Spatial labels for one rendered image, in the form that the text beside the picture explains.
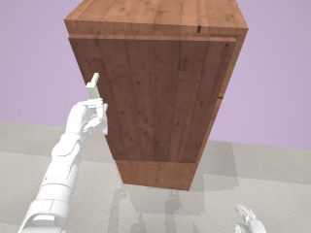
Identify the right robot hand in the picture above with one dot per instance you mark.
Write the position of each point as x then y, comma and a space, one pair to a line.
254, 225

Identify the robot left forearm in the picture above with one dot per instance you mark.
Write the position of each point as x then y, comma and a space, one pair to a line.
51, 207

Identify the handle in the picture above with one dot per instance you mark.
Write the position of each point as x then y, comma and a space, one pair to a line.
93, 92

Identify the cupboard door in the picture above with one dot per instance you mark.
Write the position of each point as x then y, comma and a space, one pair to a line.
161, 91

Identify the left robot hand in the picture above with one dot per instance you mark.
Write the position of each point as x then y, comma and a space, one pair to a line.
79, 122

